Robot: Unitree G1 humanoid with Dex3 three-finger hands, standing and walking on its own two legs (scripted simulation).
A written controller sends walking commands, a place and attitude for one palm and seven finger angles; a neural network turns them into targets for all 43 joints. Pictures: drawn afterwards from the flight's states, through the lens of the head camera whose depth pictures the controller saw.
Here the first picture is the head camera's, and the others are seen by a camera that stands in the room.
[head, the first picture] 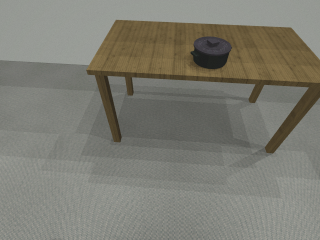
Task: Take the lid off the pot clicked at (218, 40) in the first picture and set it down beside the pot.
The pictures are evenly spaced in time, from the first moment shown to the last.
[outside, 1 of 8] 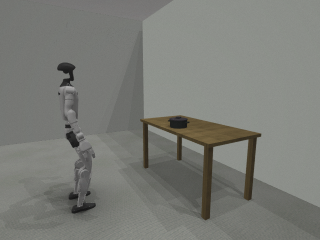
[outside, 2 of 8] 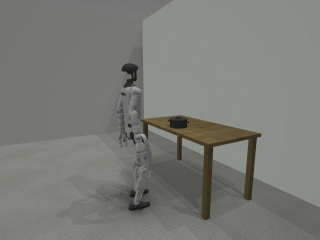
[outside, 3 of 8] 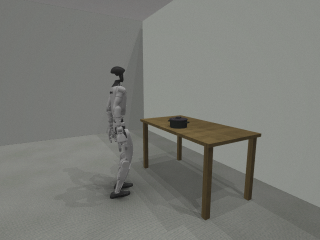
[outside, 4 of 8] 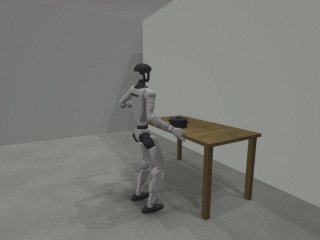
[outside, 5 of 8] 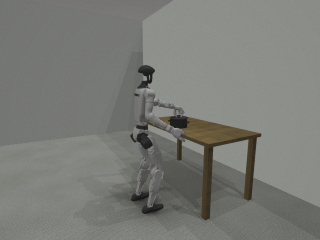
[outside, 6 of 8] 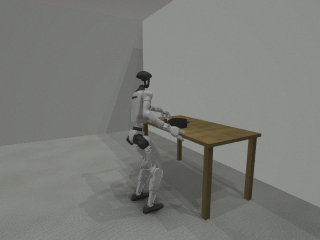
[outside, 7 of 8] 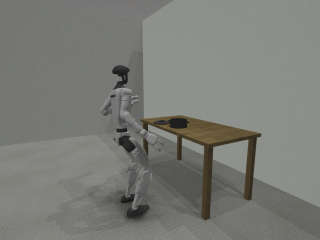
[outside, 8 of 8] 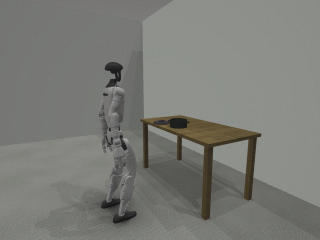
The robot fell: no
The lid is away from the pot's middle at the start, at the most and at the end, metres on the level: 0.00 0.26 0.26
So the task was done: yes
